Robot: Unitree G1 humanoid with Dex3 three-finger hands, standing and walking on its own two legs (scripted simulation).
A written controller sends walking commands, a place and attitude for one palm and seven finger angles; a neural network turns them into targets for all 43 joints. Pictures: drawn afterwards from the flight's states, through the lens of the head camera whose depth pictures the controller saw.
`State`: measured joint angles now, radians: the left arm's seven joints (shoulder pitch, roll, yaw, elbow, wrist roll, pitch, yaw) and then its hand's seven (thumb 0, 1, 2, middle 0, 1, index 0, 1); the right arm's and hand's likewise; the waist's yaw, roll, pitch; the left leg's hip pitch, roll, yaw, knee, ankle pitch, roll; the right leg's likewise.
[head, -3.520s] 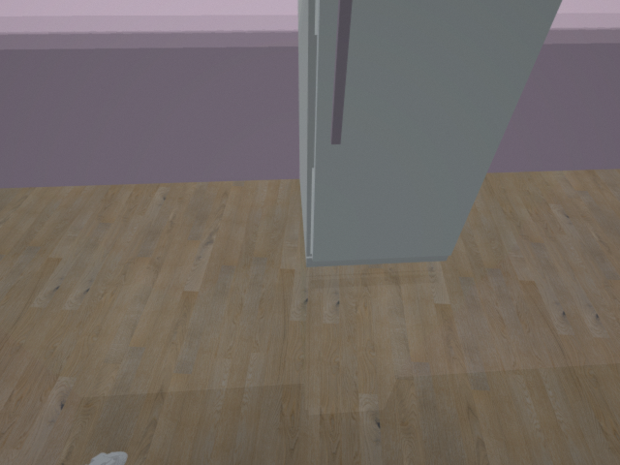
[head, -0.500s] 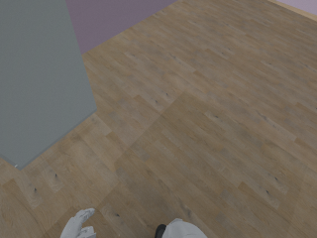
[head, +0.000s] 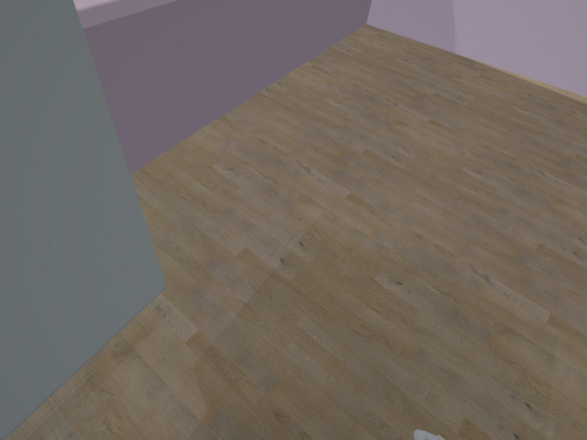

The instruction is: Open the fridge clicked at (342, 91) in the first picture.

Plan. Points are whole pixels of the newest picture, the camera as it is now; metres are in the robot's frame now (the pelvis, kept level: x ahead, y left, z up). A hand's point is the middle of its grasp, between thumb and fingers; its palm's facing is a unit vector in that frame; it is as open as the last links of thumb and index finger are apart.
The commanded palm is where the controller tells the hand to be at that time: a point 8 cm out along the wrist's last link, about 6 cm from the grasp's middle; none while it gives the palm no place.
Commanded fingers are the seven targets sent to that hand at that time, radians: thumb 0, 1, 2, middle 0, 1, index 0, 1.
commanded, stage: turn to face it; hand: left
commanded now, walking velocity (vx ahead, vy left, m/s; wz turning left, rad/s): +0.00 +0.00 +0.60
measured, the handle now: out of the picture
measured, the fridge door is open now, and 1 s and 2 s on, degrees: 0 0 0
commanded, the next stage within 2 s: take the last steps up to it in 1.66 s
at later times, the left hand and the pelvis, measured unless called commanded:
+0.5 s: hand out of the picture +0.10 +0.18 -0.14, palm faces +0.27 -0.93 -0.27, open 7.3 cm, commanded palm none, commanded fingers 0.00 0.90 0.90 -0.20 -0.30 -0.20 -0.30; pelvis +0.03 -0.04 +0.00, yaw +16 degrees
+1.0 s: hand out of the picture -0.12 +0.17 -0.19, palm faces +0.61 -0.75 -0.24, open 7.3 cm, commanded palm none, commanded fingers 0.00 0.90 0.90 -0.20 -0.30 -0.20 -0.30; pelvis +0.00 -0.01 -0.01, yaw +36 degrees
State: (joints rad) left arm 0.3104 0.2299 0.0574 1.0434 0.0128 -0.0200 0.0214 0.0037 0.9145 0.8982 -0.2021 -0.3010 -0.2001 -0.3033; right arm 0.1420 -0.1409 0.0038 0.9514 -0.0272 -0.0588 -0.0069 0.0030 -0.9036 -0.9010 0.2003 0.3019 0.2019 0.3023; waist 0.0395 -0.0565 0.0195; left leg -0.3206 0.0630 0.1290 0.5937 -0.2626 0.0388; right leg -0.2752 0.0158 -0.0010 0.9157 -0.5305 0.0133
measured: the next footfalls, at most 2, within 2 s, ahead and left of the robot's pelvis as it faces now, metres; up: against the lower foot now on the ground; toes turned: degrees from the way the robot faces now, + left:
right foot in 0.44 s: +0.10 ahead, -0.13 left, +0.00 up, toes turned +12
left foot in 0.92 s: -0.03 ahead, +0.09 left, +0.00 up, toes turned +41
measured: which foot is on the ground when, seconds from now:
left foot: down 0.00-0.44, up 0.46-0.90, down 0.92-1.00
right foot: up 0.00-0.42, down 0.44-0.92, up 0.94-1.00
